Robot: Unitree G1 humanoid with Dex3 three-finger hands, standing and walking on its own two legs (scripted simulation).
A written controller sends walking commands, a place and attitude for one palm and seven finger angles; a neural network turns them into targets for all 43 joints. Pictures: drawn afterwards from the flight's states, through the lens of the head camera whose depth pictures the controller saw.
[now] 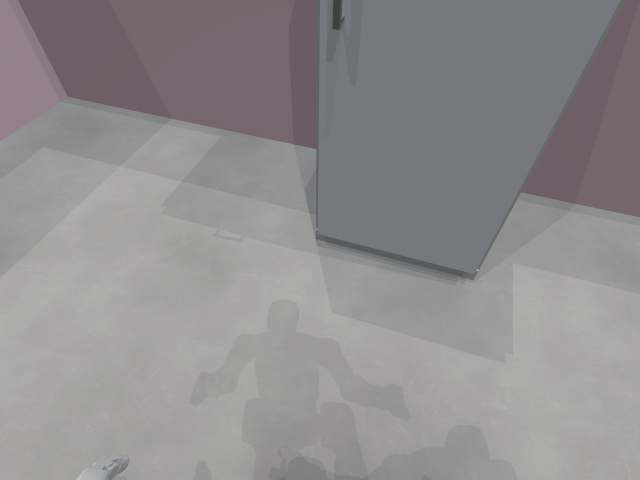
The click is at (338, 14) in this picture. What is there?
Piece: fridge door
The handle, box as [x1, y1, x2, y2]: [332, 0, 343, 29]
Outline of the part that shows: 333,0 332,28 339,29 340,24 343,20 343,15 341,14 341,0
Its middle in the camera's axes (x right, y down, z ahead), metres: +0.04 -0.60 +0.81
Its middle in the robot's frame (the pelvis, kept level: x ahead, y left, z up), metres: +1.04 +0.02 +0.26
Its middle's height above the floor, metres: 1.03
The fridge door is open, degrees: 0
